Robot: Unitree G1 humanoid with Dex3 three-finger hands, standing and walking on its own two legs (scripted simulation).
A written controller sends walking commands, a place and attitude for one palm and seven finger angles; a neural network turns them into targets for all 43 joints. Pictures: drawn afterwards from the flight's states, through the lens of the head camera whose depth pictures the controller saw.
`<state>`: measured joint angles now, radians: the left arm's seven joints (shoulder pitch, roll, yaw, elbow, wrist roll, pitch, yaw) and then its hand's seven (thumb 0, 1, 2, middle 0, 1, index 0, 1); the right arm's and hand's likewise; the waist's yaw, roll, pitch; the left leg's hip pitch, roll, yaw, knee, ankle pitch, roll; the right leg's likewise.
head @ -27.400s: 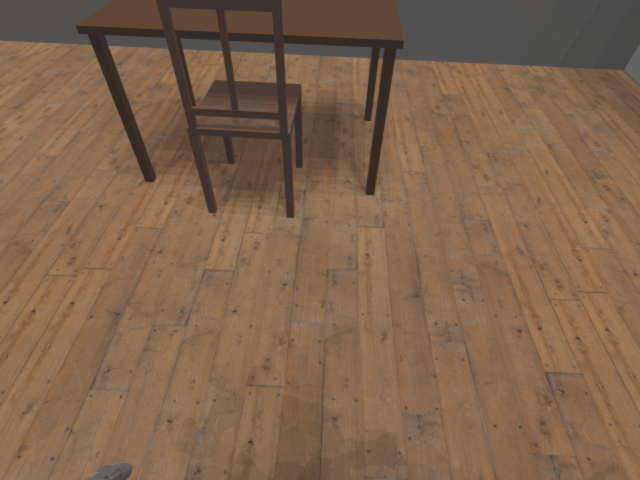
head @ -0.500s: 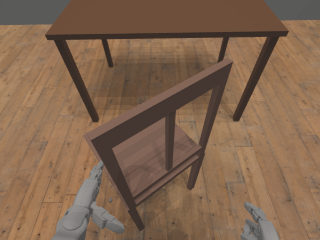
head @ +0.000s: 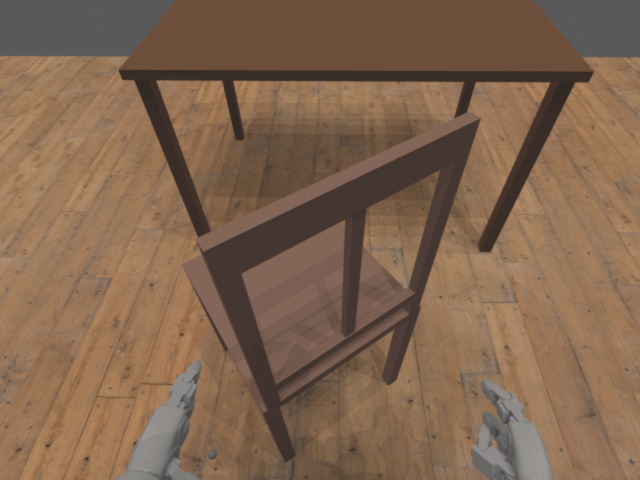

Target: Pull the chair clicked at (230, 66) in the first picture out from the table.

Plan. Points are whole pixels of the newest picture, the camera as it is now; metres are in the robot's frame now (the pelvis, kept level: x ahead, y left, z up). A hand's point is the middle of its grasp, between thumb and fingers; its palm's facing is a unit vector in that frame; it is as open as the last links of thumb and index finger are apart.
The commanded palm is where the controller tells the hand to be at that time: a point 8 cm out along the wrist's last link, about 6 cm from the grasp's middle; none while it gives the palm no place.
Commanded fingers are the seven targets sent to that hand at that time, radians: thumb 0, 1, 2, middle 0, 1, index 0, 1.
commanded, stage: draw the fingers out of the gap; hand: left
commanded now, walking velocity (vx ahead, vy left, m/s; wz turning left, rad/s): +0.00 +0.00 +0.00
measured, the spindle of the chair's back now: (351, 282) +0.41 -0.03 -0.03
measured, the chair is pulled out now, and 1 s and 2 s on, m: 0.49 0.49 0.49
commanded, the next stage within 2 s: draw the hand back to the body in 0.08 s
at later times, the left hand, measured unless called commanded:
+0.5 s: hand (175, 437) +0.17 +0.15 +0.06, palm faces +0.01 -1.00 -0.06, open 17.5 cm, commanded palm +0.12 +0.22 +0.06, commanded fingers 0.00 -0.55 0.20 0.00 0.00 0.00 0.00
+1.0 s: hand (77, 408) +0.18 +0.23 +0.11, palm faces +0.28 -0.88 -0.39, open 15.0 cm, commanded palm +0.14 +0.27 +0.15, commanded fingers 0.00 0.21 0.57 -0.10 -0.16 -0.10 -0.16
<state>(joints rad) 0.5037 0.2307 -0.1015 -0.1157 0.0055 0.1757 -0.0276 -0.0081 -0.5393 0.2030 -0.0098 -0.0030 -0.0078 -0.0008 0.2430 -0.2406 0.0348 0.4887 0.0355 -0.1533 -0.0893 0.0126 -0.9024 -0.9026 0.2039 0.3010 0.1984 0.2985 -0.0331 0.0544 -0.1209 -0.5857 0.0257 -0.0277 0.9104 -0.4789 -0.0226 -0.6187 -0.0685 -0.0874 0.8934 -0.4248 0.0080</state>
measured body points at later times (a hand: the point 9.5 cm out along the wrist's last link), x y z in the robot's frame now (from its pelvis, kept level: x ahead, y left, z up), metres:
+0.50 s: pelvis -0.01 +0.00 -0.02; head +0.02 +0.00 +0.43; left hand +0.16 +0.21 +0.07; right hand +0.18 -0.23 -0.09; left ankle -0.01 +0.13 -0.69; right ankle +0.01 -0.13 -0.69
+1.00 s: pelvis +0.01 +0.01 +0.03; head +0.00 -0.01 +0.48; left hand +0.16 +0.27 +0.14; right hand +0.19 -0.22 -0.05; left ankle -0.01 +0.13 -0.69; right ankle +0.01 -0.13 -0.69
